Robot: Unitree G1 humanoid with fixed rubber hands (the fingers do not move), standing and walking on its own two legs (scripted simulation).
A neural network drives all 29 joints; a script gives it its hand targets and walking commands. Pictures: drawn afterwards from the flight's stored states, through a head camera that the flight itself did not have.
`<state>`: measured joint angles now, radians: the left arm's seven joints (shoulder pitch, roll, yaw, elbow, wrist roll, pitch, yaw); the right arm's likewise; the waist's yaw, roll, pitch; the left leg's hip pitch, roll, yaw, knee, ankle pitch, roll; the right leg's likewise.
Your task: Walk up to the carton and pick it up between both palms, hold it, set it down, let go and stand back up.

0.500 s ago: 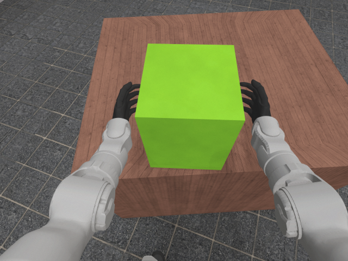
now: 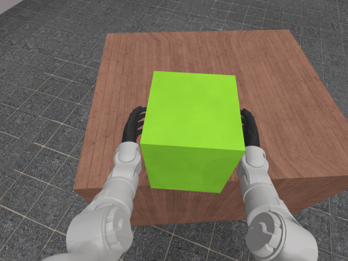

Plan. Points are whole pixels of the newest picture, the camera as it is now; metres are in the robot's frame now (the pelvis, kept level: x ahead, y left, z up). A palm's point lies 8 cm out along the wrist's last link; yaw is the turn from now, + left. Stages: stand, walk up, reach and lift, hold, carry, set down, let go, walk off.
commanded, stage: reach and lift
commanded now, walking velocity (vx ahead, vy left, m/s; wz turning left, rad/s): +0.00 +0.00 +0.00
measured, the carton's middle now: (189, 136) +0.43 +0.00 -0.01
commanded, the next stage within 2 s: none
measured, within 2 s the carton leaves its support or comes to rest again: leaves its support in 1.38 s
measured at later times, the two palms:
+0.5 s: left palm (130, 136) +0.40 +0.15 +0.02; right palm (248, 139) +0.41 -0.14 +0.03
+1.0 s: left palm (131, 134) +0.41 +0.15 +0.02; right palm (247, 137) +0.42 -0.14 +0.02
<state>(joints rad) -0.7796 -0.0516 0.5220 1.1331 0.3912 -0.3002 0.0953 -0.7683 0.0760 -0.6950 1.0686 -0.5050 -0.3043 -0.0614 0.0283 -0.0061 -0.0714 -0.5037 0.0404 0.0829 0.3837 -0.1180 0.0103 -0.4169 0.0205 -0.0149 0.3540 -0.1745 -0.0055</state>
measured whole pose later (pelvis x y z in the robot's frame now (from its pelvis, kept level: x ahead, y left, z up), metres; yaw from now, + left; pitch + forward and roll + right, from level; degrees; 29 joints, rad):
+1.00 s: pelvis +0.02 -0.01 +0.00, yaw +0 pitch +14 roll -1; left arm -0.72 -0.08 0.53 0.99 0.43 -0.26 0.07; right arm -0.74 0.11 -0.67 1.03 -0.49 -0.34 -0.06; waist 0.03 -0.02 -0.05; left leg -0.45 0.04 0.08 0.32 -0.11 0.00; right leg -0.36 0.03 -0.02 0.29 -0.16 -0.02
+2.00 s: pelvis -0.01 +0.00 +0.00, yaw +0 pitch +14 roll -1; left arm -0.79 -0.03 0.45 1.10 0.33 -0.27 0.11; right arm -0.80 0.03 -0.59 1.17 -0.41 -0.40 -0.11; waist 0.03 -0.04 -0.11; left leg -0.47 0.04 0.08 0.28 -0.05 0.01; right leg -0.39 0.02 -0.02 0.27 -0.11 -0.01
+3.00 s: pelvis -0.03 +0.00 +0.01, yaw +2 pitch -5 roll -1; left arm -0.77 -0.02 0.32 0.61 0.28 0.42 0.07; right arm -0.82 -0.01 -0.21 0.94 0.06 0.11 -0.15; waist -0.03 -0.06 0.00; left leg -0.14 0.02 0.07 0.31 -0.09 0.02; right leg -0.04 0.00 -0.04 0.28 -0.15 0.00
